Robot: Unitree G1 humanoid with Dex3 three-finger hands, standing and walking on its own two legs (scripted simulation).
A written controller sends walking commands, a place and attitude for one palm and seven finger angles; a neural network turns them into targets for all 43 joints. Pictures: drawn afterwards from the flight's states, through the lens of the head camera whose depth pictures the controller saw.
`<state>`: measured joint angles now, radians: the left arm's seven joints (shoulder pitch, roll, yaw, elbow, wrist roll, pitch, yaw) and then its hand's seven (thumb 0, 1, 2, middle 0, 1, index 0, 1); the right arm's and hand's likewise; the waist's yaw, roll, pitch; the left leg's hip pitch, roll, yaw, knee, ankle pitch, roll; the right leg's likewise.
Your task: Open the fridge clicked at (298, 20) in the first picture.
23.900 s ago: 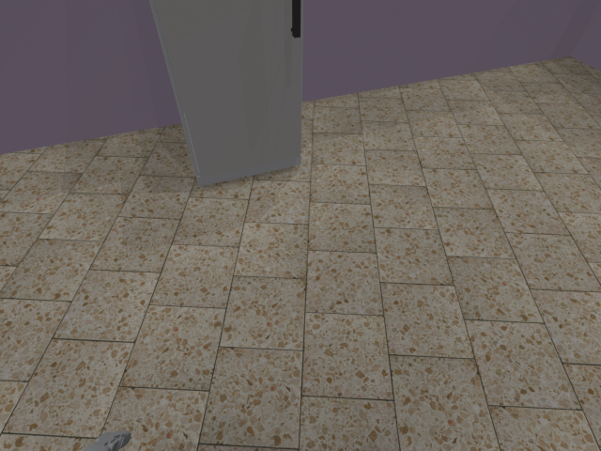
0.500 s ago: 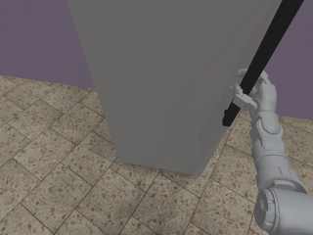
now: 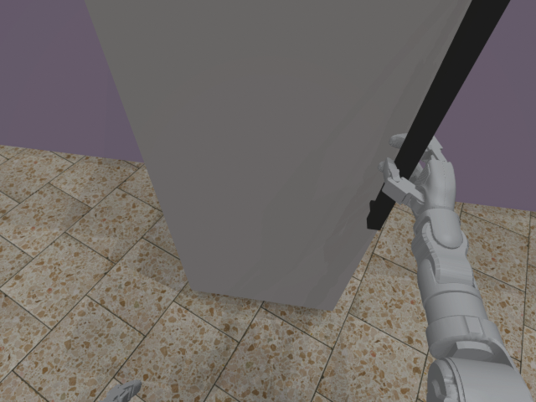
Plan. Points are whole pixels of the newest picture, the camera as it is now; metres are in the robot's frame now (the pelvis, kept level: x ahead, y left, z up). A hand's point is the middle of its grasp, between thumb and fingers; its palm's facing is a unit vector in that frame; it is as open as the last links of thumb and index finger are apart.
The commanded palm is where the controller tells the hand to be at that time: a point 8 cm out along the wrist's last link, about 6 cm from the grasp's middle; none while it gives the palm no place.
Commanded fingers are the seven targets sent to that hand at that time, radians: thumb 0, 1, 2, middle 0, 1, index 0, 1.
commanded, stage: pull the door a little, standing still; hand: right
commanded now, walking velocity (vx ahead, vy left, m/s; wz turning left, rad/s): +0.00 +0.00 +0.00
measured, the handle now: (416, 128) +0.49 -0.14 +0.17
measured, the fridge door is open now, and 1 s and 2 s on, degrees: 0 30 64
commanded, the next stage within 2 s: walk backward, drawing the door open in 0.16 s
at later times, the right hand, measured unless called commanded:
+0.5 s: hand (382, 250) +0.31 -0.09 +0.12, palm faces -0.06 +0.99 -0.14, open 6.5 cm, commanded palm +0.28 -0.15 +0.11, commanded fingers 0.00 -0.90 -0.90 0.45 1.40 0.45 1.40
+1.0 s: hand (332, 325) +0.21 -0.03 +0.11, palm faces +0.09 +0.98 -0.15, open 6.8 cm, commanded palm +0.17 -0.08 +0.11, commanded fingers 0.00 -0.90 -0.90 0.45 1.40 0.45 1.40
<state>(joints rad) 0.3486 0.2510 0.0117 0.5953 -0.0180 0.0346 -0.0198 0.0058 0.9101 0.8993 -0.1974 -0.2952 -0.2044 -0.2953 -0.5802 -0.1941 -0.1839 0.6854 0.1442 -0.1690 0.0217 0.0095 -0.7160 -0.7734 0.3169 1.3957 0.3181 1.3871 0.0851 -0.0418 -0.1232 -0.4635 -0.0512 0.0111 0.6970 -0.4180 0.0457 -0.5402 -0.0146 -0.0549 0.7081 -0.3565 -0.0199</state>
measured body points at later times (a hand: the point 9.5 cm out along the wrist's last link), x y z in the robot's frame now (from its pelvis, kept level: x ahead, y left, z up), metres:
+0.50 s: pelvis +0.01 +0.00 +0.02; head +0.03 +0.03 +0.47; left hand +0.20 +0.22 -0.07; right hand +0.31 -0.15 +0.13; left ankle -0.01 +0.09 -0.69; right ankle -0.01 -0.12 -0.71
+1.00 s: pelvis -0.05 +0.09 +0.02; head -0.02 +0.11 +0.47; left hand +0.12 +0.28 -0.10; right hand +0.20 -0.08 +0.12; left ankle +0.01 +0.17 -0.65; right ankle -0.06 -0.06 -0.72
